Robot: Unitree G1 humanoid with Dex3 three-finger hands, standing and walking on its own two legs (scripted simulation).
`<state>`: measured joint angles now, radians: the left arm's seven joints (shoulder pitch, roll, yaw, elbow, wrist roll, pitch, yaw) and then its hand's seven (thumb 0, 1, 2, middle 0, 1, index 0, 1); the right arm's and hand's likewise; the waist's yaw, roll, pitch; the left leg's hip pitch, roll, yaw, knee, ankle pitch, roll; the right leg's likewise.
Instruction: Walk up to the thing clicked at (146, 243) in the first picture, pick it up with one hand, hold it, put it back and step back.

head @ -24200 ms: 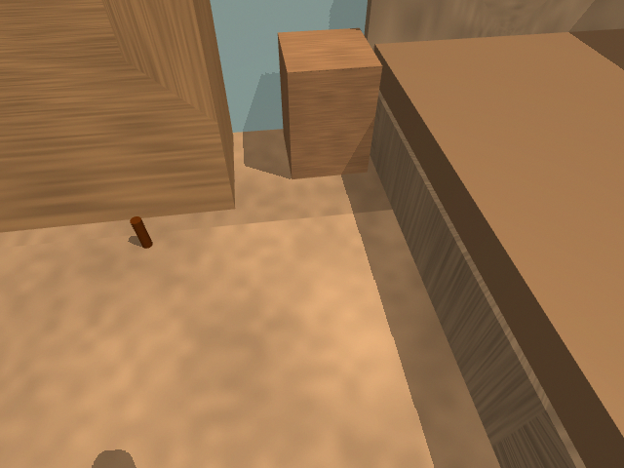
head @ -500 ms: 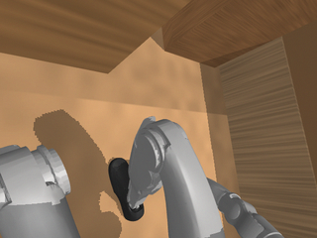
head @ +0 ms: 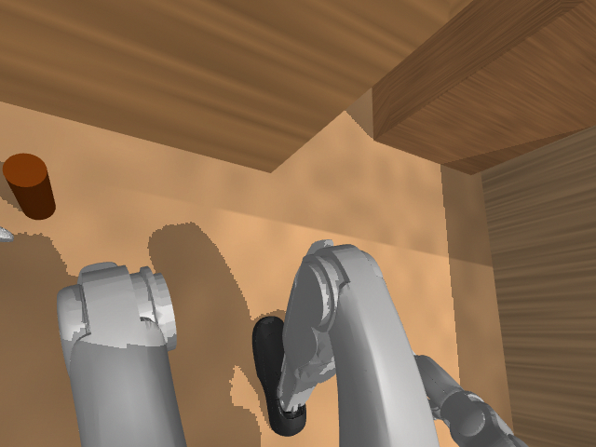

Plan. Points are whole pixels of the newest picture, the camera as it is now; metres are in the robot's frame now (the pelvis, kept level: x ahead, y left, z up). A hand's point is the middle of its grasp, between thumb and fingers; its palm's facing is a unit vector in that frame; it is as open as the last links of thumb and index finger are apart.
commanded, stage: rise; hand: left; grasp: from the side
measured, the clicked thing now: (33, 190) +0.44 +0.27 -0.23
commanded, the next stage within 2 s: home in 0.02 s
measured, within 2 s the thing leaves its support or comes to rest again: neither
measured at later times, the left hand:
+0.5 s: hand out of the picture +0.31 +0.36 +0.02, palm faces +0.24 -0.85 -0.46, open 17.3 cm
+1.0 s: hand out of the picture +0.25 +0.26 +0.23, palm faces +0.31 -0.88 -0.36, open 17.3 cm
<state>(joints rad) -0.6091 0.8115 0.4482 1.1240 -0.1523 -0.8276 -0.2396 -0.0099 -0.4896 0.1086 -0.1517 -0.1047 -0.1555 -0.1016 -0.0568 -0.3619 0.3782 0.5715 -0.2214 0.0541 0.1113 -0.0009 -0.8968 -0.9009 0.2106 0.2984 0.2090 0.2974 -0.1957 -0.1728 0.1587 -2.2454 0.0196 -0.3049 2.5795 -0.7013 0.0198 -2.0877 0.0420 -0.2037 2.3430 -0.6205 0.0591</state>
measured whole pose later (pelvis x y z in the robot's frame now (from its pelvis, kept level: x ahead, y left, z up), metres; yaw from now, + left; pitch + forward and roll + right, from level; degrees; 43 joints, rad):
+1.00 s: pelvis +0.07 -0.01 +0.33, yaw +14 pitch +22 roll -3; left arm 0.16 0.30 0.10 0.28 0.00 0.16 0.14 -0.01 -0.51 0.07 -0.06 -0.06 -0.06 -0.06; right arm 0.19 -0.23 0.01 0.50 0.05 0.02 -0.12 0.01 -0.90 -0.90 0.21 0.30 0.20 0.30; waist -0.05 0.01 -0.16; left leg -1.17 0.05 -0.05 1.38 -0.59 -0.02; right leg -1.14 -0.01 -0.06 1.33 -0.57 0.01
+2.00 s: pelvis +0.10 -0.01 +0.42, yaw +15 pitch +8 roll -2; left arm 0.46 0.21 -0.02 0.00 -0.01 0.26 0.14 -0.01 -0.56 0.05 -0.05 -0.05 -0.05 -0.05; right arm 0.28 -0.21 0.03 0.50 0.02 -0.12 -0.17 0.01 -0.90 -0.90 0.21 0.30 0.21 0.30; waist -0.03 0.03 -0.09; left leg -0.63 0.04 -0.03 0.96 -0.47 -0.01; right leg -0.59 -0.01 -0.05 0.90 -0.45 0.01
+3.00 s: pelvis +0.10 +0.00 +0.42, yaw +15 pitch +7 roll -2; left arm 0.46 0.20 -0.01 0.00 -0.01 0.26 0.13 -0.01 -0.54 0.06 -0.05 -0.05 -0.06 -0.05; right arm 0.27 -0.20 0.03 0.51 0.01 -0.13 -0.17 0.01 -0.90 -0.90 0.21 0.30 0.21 0.30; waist -0.02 0.03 -0.09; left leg -0.61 0.04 -0.03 0.95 -0.47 -0.01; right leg -0.58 -0.01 -0.05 0.90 -0.45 0.02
